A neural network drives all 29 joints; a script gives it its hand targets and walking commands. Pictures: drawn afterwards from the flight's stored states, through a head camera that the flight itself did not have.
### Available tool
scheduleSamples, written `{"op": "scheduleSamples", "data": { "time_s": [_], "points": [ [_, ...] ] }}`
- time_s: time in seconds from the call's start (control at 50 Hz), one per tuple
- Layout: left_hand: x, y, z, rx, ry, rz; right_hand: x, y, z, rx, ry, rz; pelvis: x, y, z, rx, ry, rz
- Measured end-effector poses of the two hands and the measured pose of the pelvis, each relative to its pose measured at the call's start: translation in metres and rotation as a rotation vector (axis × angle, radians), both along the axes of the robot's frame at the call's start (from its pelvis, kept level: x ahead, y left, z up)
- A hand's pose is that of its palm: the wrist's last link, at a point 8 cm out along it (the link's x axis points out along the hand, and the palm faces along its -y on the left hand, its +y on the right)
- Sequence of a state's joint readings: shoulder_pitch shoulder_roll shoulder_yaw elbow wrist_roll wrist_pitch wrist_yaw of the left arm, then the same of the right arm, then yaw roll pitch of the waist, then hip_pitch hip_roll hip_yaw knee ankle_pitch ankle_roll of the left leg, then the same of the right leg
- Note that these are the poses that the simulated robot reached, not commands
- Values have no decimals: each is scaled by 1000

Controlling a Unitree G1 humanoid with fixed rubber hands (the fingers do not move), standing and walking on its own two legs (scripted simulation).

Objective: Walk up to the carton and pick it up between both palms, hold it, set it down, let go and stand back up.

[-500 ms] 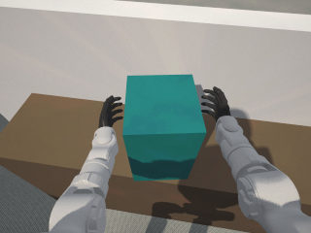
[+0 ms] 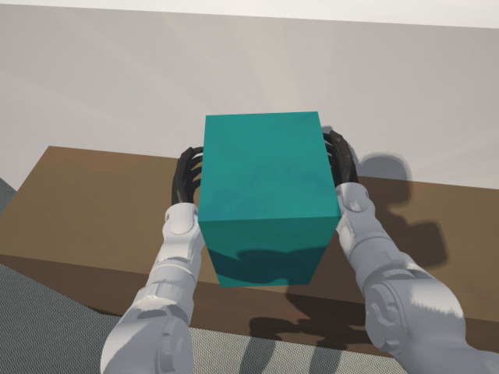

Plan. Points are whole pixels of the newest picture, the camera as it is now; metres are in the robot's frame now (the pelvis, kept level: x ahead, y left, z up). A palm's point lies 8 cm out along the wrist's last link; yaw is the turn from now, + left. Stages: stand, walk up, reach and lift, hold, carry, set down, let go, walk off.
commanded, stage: reach and lift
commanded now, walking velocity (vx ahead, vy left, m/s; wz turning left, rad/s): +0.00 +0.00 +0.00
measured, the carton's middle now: (263, 210) +0.39 +0.05 +0.00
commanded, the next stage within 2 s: none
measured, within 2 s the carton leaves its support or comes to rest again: leaves its support in 1.92 s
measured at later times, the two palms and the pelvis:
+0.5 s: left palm (186, 205) +0.36 +0.17 +0.04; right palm (346, 187) +0.42 -0.09 +0.05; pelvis +0.01 +0.00 +0.01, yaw +1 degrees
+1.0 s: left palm (186, 205) +0.36 +0.17 +0.04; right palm (345, 187) +0.42 -0.08 +0.05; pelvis +0.01 -0.01 +0.01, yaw +1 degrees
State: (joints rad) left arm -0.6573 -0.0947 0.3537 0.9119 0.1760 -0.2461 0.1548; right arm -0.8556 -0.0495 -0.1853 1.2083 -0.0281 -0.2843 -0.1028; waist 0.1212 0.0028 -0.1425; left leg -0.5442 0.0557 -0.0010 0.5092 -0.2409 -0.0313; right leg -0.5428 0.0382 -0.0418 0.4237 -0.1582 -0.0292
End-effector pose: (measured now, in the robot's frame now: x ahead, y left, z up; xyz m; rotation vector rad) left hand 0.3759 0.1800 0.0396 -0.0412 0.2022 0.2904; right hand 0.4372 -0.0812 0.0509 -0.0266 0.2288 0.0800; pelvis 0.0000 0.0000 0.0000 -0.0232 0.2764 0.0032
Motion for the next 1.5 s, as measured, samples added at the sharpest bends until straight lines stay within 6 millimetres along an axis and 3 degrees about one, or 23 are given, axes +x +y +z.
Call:
{"op": "scheduleSamples", "data": {
  "time_s": [0.32,0.72,1.5],
  "points": [
    [-17,-6,0,42,18,-17,-21,-4,1,-82,-27,-20,10,1,11,2,-113,7],
    [-17,-6,-1,49,19,1,-19,-4,-1,-75,-46,-11,12,-9,12,11,-114,18],
    [-16,-6,-4,34,20,10,-18,-4,-2,-76,-61,-8,8,-8,13,11,-89,22]
  ]
}}
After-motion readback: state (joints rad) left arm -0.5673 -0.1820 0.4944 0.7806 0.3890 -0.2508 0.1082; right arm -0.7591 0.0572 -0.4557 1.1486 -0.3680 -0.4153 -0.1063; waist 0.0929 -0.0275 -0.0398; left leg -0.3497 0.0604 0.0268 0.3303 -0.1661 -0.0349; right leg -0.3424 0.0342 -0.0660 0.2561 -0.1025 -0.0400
